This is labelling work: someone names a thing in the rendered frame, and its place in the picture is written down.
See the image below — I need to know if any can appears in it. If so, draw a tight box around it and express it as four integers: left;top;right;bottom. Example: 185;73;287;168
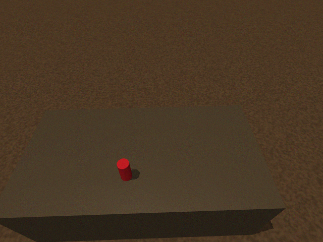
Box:
117;158;132;181

